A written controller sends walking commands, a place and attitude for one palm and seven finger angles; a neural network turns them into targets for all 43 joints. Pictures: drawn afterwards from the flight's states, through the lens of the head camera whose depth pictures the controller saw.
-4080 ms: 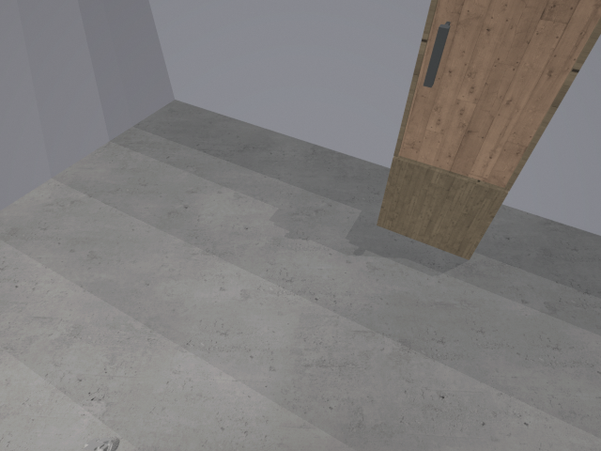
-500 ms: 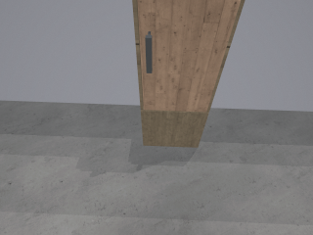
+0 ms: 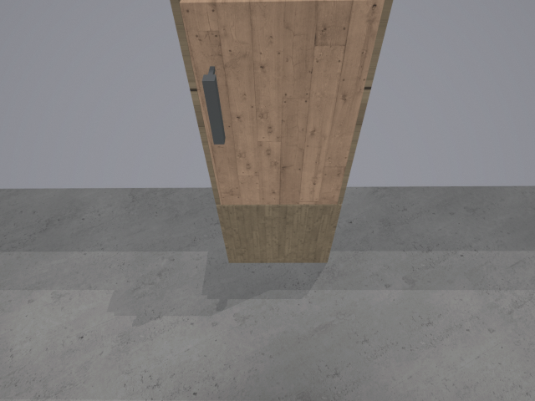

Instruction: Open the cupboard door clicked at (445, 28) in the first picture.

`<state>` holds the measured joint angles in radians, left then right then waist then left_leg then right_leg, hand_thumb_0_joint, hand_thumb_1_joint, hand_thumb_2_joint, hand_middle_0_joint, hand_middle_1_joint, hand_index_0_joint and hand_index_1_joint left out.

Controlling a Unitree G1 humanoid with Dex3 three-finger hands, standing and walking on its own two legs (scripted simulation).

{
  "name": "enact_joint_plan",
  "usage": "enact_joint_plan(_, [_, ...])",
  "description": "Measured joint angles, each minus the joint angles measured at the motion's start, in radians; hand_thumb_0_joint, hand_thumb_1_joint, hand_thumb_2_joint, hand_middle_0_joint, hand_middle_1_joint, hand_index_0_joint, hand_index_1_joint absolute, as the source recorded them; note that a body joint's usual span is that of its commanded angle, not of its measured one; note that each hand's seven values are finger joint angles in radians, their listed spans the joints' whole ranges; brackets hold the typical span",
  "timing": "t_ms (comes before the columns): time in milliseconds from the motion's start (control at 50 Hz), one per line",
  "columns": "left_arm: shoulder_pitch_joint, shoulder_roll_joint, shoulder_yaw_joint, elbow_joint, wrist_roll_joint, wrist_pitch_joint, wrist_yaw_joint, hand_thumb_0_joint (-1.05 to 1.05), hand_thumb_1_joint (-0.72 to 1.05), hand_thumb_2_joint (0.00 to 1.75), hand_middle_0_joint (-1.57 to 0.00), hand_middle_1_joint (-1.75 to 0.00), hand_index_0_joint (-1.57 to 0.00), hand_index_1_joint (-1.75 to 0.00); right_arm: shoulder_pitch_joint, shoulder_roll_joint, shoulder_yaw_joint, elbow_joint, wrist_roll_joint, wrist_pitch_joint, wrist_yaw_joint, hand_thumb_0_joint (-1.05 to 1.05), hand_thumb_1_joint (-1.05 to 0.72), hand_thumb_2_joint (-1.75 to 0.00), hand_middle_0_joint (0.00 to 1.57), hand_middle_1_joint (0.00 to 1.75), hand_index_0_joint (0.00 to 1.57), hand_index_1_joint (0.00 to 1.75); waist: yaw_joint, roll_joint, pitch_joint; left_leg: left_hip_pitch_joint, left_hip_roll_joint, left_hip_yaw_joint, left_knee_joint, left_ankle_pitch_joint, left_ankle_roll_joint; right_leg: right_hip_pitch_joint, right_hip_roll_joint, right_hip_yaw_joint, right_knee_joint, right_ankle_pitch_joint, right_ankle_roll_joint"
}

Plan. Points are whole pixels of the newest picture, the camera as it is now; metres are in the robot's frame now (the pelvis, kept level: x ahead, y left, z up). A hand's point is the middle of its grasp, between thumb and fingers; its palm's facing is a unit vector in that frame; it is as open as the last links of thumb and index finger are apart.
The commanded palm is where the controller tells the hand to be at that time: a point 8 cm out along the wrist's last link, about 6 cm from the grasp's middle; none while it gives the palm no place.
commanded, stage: take the last steps up to it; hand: left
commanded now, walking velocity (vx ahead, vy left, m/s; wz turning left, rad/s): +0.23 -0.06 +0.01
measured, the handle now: (215, 106) +0.70 +0.16 +0.05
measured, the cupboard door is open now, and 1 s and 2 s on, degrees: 0 0 0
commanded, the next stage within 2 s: come to a stop and stand still in 0.18 s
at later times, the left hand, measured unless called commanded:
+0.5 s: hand (176, 389) +0.17 +0.18 -0.17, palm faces +0.04 -0.98 -0.18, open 7.3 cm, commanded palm none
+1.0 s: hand (179, 381) +0.18 +0.17 -0.16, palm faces +0.07 -0.97 -0.24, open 7.4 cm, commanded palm none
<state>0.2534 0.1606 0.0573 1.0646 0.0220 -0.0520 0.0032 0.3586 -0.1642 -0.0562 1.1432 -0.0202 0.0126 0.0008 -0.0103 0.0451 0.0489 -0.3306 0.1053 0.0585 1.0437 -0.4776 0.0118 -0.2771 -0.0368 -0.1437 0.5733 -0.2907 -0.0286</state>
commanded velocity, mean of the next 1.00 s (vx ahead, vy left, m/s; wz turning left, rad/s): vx -0.06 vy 0.04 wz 0.00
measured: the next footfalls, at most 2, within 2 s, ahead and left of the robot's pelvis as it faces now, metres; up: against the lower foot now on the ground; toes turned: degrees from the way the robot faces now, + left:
left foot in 0.26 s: +0.20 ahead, +0.10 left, +0.00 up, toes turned +10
right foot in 0.64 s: +0.24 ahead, -0.17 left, +0.00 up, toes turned -6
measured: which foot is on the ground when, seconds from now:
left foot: up 0.00-0.24, down 0.26-0.64, up 0.66-1.00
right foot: down 0.00-0.26, up 0.28-0.62, down 0.64-1.00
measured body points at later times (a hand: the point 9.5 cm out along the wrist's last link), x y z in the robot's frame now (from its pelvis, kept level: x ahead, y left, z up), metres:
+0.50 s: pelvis +0.15 +0.00 +0.01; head +0.18 +0.02 +0.46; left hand +0.17 +0.23 -0.16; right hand +0.21 -0.23 -0.13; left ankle +0.16 +0.09 -0.73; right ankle +0.15 -0.14 -0.69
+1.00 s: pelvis +0.12 -0.02 +0.01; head +0.14 -0.03 +0.45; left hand +0.18 +0.22 -0.14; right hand +0.20 -0.28 -0.14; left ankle +0.09 +0.12 -0.70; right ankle +0.20 -0.16 -0.73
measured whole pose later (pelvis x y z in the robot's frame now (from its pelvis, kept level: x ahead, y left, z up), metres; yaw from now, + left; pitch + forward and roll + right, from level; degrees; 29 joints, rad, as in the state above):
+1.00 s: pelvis +0.12 -0.02 +0.01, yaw +1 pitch -1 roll +2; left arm 0.19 0.18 0.04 0.97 0.04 0.03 0.02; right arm 0.18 -0.23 -0.07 1.00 -0.01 0.06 0.01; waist 0.03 -0.01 0.07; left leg -0.30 0.02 0.02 0.79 -0.44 -0.04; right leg -0.34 -0.12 -0.08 0.50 -0.15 0.02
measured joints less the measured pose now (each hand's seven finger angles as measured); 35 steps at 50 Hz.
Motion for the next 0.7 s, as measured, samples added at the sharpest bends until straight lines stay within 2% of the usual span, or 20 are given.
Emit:
enact_joint_plan(40, [0.019, -0.012, -0.007, 0.011, 0.004, 0.001, 0.01, 0.0, 0.92, 0.9, -0.19, -0.3, -0.2, -0.3, -0.035, -0.008, -0.004, -0.02, -0.003, -0.004, 0.003, 0.01, -0.91, -0.9, 0.2, 0.3, 0.2, 0.3, 0.001, -0.007, -0.009, -0.071, 0.0, 0.019, 0.041, 0.048, -0.002, 0.046, 0.008, -0.006, -0.058, 0.011, 0.001])
enact_joint_plan(120, [0.056, -0.034, -0.025, 0.043, 0.007, 0.004, 0.013, 0.0, 0.92, 0.9, -0.19, -0.3, -0.2, -0.3, -0.111, -0.013, -0.007, -0.078, -0.002, -0.019, 0.007, 0.01, -0.91, -0.9, 0.19, 0.3, 0.2, 0.3, -0.002, -0.025, -0.021, -0.133, 0.003, 0.055, -0.106, 0.113, -0.017, 0.122, 0.021, -0.015, -0.14, 0.012, 0.001])
enact_joint_plan(180, [0.077, -0.046, -0.032, 0.064, 0.007, 0.004, 0.009, 0.0, 0.91, 0.9, -0.2, -0.3, -0.2, -0.3, -0.164, -0.007, -0.003, -0.108, 0.001, -0.033, 0.011, 0.01, -0.91, -0.9, 0.19, 0.29, 0.2, 0.3, 0.01, -0.038, -0.018, -0.126, -0.002, 0.067, -0.254, 0.157, -0.016, 0.167, 0.031, -0.02, -0.153, -0.015, 0.009])
enact_joint_plan(240, [0.1, -0.049, -0.033, 0.08, 0.001, 0.01, 0.008, 0.0, 0.91, 0.9, -0.2, -0.3, -0.2, -0.3, -0.196, 0.002, 0.006, -0.125, 0.001, -0.051, 0.011, 0.0, -0.91, -0.9, 0.19, 0.29, 0.2, 0.3, 0.021, -0.051, -0.012, -0.061, -0.013, 0.082, -0.412, 0.238, -0.01, 0.2, 0.036, -0.022, -0.109, -0.078, 0.024])
enact_joint_plan(260, [0.108, -0.047, -0.033, 0.083, -0.002, 0.014, 0.007, 0.0, 0.91, 0.9, -0.2, -0.3, -0.2, -0.3, -0.204, 0.009, 0.009, -0.128, -0.001, -0.061, 0.008, 0.0, -0.91, -0.9, 0.19, 0.29, 0.2, 0.3, 0.023, -0.064, -0.01, -0.043, -0.021, 0.088, -0.432, 0.253, 0.008, 0.193, 0.028, -0.016, -0.061, -0.114, 0.028])
enact_joint_plan(300, [0.105, -0.04, -0.03, 0.088, -0.005, 0.03, 0.005, 0.0, 0.91, 0.9, -0.2, -0.3, -0.2, -0.3, -0.214, 0.026, 0.016, -0.134, -0.008, -0.074, 0.001, 0.0, -0.91, -0.9, 0.19, 0.3, 0.2, 0.3, 0.028, -0.093, -0.004, -0.032, -0.033, 0.111, -0.395, 0.214, 0.04, 0.12, 0.008, 0.02, 0.147, -0.184, 0.022])
enact_joint_plan(340, [0.088, -0.034, -0.029, 0.087, -0.005, 0.045, 0.005, 0.0, 0.91, 0.9, -0.2, -0.3, -0.2, -0.3, -0.21, 0.039, 0.025, -0.134, -0.006, -0.075, -0.012, 0.0, -0.91, -0.9, 0.19, 0.3, 0.2, 0.3, 0.024, -0.098, -0.001, -0.001, -0.038, 0.122, -0.413, 0.194, 0.049, 0.025, 0.008, 0.054, 0.36, -0.21, 0.021])
enact_joint_plan(360, [0.073, -0.029, -0.027, 0.083, -0.005, 0.049, 0.006, 0.0, 0.91, 0.9, -0.2, -0.3, -0.2, -0.3, -0.204, 0.045, 0.029, -0.13, -0.004, -0.074, -0.02, 0.0, -0.91, -0.9, 0.19, 0.3, 0.2, 0.3, 0.023, -0.099, 0.003, 0.02, -0.042, 0.124, -0.441, 0.202, 0.041, -0.01, 0.002, 0.062, 0.407, -0.2, 0.028])
enact_joint_plan(420, [0.027, -0.02, -0.025, 0.054, -0.009, 0.058, 0.017, 0.0, 0.91, 0.9, -0.2, -0.3, -0.2, -0.3, -0.202, 0.036, 0.018, -0.116, 0.009, -0.067, -0.047, -0.02, -0.94, -0.9, 0.2, 0.3, 0.2, 0.3, 0.022, -0.092, 0.016, 0.078, -0.055, 0.129, -0.528, 0.232, 0.042, -0.064, -0.022, 0.086, 0.349, -0.156, 0.053])
enact_joint_plan(480, [-0.016, 0.0, -0.018, 0.017, -0.003, 0.076, 0.029, 0.01, 0.92, 0.9, -0.2, -0.3, -0.2, -0.3, -0.205, 0.02, 0.013, -0.103, 0.009, -0.041, -0.046, -0.02, -0.95, -0.9, 0.2, 0.3, 0.2, 0.3, 0.016, -0.079, 0.033, 0.108, -0.053, 0.124, -0.567, 0.243, 0.034, -0.088, -0.033, 0.098, 0.249, -0.122, 0.06])
enact_joint_plan(580, [-0.066, 0.042, 0.004, -0.04, -0.002, 0.09, 0.029, 0.01, 0.93, 0.9, -0.19, -0.3, -0.2, -0.3, -0.203, -0.001, -0.007, -0.1, -0.001, 0.004, -0.034, -0.01, -0.93, -0.9, 0.2, 0.3, 0.2, 0.3, 0.008, -0.044, 0.063, 0.118, -0.023, 0.113, -0.539, 0.219, 0.002, -0.102, -0.023, 0.094, 0.189, -0.09, 0.047])
enact_joint_plan(620, [-0.071, 0.053, 0.008, -0.06, -0.002, 0.083, 0.027, 0.0, 0.92, 0.9, -0.19, -0.3, -0.2, -0.3, -0.197, -0.012, -0.014, -0.1, -0.001, 0.017, -0.027, -0.01, -0.93, -0.9, 0.2, 0.3, 0.2, 0.3, 0.011, -0.029, 0.065, 0.11, -0.012, 0.11, -0.499, 0.197, -0.016, -0.068, -0.023, 0.083, 0.097, 0.004, 0.044])
enact_joint_plan(640, [-0.065, 0.063, 0.007, -0.072, 0.0, 0.075, 0.026, 0.0, 0.92, 0.9, -0.19, -0.3, -0.2, -0.3, -0.19, -0.016, -0.017, -0.102, 0.0, 0.022, -0.023, 0.0, -0.92, -0.9, 0.2, 0.3, 0.2, 0.3, 0.013, -0.034, 0.058, 0.097, -0.014, 0.112, -0.465, 0.177, -0.026, -0.043, -0.033, 0.083, 0.031, 0.104, 0.042])
enact_joint_plan(660, [-0.065, 0.067, 0.007, -0.076, 0.005, 0.066, 0.028, 0.0, 0.92, 0.9, -0.19, -0.3, -0.2, -0.3, -0.188, -0.022, -0.02, -0.105, 0.004, 0.027, -0.018, 0.0, -0.92, -0.9, 0.2, 0.3, 0.2, 0.3, 0.014, -0.033, 0.053, 0.07, -0.019, 0.101, -0.403, 0.118, -0.033, -0.042, -0.037, 0.082, 0.029, 0.084, 0.038])
enact_joint_plan(700, [-0.076, 0.053, -0.003, -0.077, 0.006, 0.063, 0.028, 0.0, 0.92, 0.9, -0.19, -0.3, -0.2, -0.3, -0.193, -0.047, -0.03, -0.114, 0.009, 0.044, -0.017, 0.0, -0.92, -0.9, 0.2, 0.3, 0.2, 0.3, 0.007, 0.0, 0.061, 0.0, -0.048, 0.017, -0.219, -0.021, -0.034, -0.055, -0.031, 0.068, 0.068, 0.026, 0.028])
